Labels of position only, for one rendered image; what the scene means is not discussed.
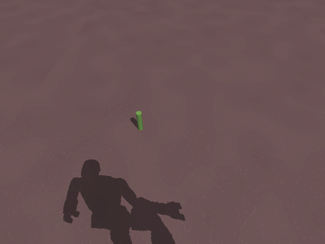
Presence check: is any can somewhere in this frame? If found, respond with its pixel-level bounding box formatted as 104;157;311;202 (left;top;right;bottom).
136;111;143;131

